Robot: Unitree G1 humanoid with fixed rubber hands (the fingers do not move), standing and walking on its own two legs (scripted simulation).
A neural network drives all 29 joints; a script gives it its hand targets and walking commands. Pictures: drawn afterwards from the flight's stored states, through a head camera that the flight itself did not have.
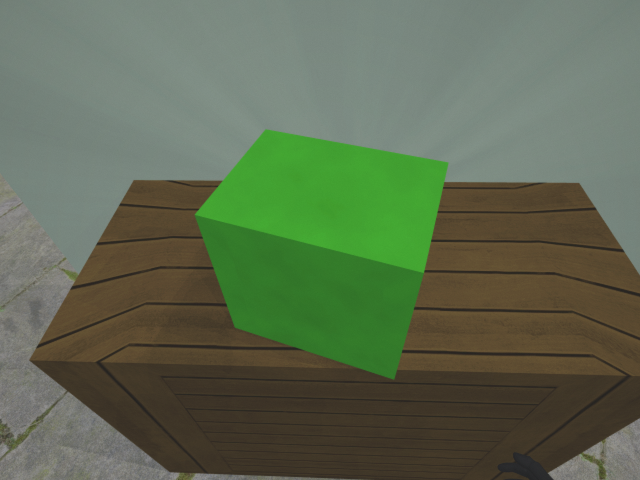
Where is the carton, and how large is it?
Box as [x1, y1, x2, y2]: [195, 129, 448, 379]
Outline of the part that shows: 266,129 195,214 234,326 393,379 423,274 448,162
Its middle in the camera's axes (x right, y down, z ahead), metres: +0.01 +0.03 +0.55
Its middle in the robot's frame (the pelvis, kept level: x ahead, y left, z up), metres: +0.41 -0.01 +0.06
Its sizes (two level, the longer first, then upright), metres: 0.254 0.185 0.245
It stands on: a pedestal, 0.69 m high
